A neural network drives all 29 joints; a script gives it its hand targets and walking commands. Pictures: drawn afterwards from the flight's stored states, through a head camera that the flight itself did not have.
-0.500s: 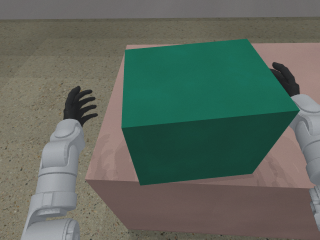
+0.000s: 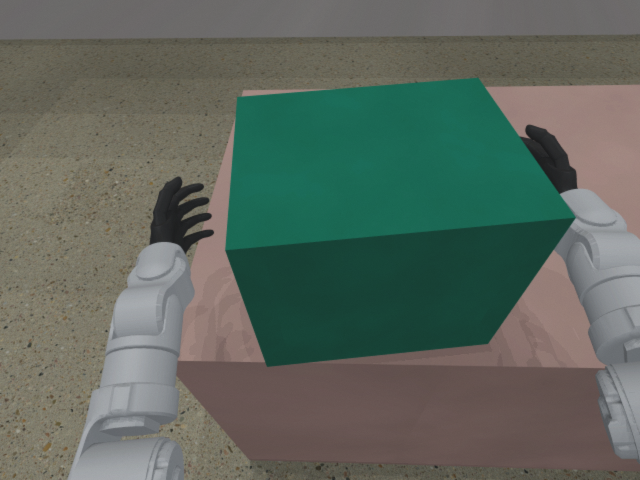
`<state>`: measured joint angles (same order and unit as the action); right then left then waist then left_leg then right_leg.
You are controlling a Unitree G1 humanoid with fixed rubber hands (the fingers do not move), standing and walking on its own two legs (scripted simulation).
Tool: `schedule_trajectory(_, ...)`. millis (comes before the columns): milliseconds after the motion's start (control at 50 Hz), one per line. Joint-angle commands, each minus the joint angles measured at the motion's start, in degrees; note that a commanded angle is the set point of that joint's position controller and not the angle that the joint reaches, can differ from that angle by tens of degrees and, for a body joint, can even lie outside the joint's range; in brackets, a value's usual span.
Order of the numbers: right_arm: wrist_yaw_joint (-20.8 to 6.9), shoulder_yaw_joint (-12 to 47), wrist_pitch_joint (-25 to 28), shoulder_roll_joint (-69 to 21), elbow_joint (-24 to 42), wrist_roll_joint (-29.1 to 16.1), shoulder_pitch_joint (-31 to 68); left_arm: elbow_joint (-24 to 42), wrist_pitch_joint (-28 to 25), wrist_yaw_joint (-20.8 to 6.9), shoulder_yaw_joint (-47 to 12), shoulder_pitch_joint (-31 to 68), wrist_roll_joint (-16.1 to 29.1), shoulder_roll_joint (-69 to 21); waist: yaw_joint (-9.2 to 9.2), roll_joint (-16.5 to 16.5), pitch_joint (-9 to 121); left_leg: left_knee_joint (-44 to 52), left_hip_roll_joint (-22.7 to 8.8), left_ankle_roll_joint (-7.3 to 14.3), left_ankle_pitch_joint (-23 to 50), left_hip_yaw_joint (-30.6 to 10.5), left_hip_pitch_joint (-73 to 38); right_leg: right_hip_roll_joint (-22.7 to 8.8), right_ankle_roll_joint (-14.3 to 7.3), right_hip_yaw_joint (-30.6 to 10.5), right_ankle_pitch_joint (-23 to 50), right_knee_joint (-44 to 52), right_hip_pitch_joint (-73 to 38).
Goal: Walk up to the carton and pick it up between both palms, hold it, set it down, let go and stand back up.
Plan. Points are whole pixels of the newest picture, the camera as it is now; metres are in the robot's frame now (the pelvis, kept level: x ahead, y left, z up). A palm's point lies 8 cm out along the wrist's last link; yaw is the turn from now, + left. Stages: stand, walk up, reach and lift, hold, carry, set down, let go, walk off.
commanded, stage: reach and lift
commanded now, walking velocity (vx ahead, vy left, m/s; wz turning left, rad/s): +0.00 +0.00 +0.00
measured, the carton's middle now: (369, 227) +0.44 +0.00 +0.07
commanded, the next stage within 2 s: none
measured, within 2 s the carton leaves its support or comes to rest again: leaves its support in 1.50 s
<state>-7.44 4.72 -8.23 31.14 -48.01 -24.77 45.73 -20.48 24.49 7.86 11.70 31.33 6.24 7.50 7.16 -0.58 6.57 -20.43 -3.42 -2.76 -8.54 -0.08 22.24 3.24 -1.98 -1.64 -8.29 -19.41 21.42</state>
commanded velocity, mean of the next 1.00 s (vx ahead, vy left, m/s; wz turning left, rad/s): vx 0.00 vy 0.00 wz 0.00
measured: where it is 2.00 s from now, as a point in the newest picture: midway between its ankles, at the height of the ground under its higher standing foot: outside the picture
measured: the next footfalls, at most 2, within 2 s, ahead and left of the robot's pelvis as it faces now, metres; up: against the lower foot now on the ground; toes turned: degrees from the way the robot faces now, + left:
none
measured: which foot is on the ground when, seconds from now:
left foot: down 0.00-1.00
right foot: down 0.00-1.00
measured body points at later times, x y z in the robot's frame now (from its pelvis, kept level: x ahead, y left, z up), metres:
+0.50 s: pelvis +0.00 -0.01 +0.00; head +0.04 -0.01 +0.45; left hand +0.38 +0.22 +0.10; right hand +0.47 -0.19 +0.14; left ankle +0.01 +0.15 -0.74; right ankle +0.00 -0.10 -0.74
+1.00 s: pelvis +0.00 +0.00 +0.00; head +0.04 -0.01 +0.45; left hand +0.38 +0.22 +0.10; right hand +0.47 -0.18 +0.13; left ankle +0.01 +0.15 -0.74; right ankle +0.00 -0.10 -0.74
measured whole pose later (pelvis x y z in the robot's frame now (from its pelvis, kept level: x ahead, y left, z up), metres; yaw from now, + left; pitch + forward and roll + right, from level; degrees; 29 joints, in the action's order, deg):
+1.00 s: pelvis +0.00 +0.00 +0.00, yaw +0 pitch +9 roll +0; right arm -3.4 4.4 -6.1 24.6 -50.3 -22.0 46.7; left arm -21.7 20.8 8.7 13.2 31.3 1.7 2.9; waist 6.3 -0.2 5.9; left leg -20.0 -3.6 -3.1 -8.9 -0.4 20.2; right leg 3.5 -2.3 -1.5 -8.6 -18.9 19.3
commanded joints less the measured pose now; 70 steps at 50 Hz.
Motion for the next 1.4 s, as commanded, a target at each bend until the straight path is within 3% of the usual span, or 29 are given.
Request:
schedule_trajectory(0, -0.77, -0.78, 1.94, 4.13, 8.44, 0.51, 25.15, 9.17, -2.65, 0.44, 0.49, 20.61, -0.33, 6.54, 2.66, 5.60, 26.65, 0.08, 3.81, 1.69, 13.38, 2.10, -6.60, -0.55, 2.45, 0.05, 20.53, -1.26, -20.63)
schedule_trajectory(200, 0.01, -0.40, 2.29, 0.67, 7.21, 1.96, 26.31, 7.28, -3.85, 0.84, 0.42, 21.88, -1.88, 4.14, 2.81, 6.38, 25.90, 0.37, 3.64, 2.18, 12.21, 2.04, -6.30, -0.82, 2.75, -0.25, 19.52, -1.21, -20.80)
schedule_trajectory(320, 0.86, 0.53, 3.02, -1.20, 6.97, 2.11, 26.59, 7.00, -5.12, 1.16, 0.90, 21.87, -2.84, 3.66, 3.06, 6.83, 27.18, 0.31, 3.85, 2.33, 12.82, 2.26, -5.18, -1.20, 3.31, -0.90, 22.53, -1.74, -23.10)
schedule_trajectory(540, 2.42, 1.12, 3.70, -2.98, 6.99, 2.18, 26.91, 7.51, -5.68, 0.99, 0.88, 21.54, -3.91, 2.06, 2.29, 6.05, 27.07, 0.18, 3.98, 2.03, 14.18, 2.00, -5.89, -1.27, 3.67, -1.05, 25.88, -1.99, -24.70)
schedule_trajectory(860, 2.68, 0.96, 3.75, -5.51, 6.72, 2.63, 26.64, 8.06, -6.03, 0.94, -0.33, 21.57, -4.41, -0.88, 1.74, 4.87, 26.25, 0.03, 3.74, 2.03, 14.82, 1.74, -8.48, -1.00, 3.13, -0.37, 24.21, -1.17, -22.47)
schedule_trajectory(1060, 2.62, 2.27, 5.13, -8.22, 10.02, 2.48, 26.80, 13.59, -5.83, 0.51, -2.86, 22.23, -4.11, -4.25, 1.03, 4.06, 29.78, -0.61, 3.93, 1.82, 17.80, 1.16, -10.97, -0.35, 2.98, 0.11, 28.44, -1.47, -23.13)
schedule_trajectory(1220, 1.94, 4.72, 6.86, -15.82, 13.36, 4.35, 27.58, 16.14, -5.56, -2.59, -7.98, 24.24, -4.58, -10.86, -0.98, 3.87, 29.57, -0.32, 4.52, 1.67, 17.95, 0.76, -13.49, -1.03, 3.56, 0.98, 30.40, -0.95, -23.51)
schedule_trajectory(1340, -2.33, 9.24, 8.47, -36.40, 19.81, 9.70, 33.65, 15.43, -5.79, -8.50, -17.61, 31.36, -5.50, -27.74, -2.23, 4.90, 31.33, 0.49, 4.70, 1.33, 17.02, -0.05, -15.27, -2.02, 3.89, 1.82, 29.29, -0.92, -22.53)
schedule_trajectory(1380, -2.92, 10.05, 8.19, -37.88, 20.83, 9.83, 33.01, 16.98, -5.31, -9.01, -21.08, 31.77, -4.55, -28.85, -2.80, 4.35, 33.01, 0.50, 4.73, 1.07, 17.88, -0.37, -16.09, -1.97, 3.73, 2.03, 30.76, -1.11, -22.75)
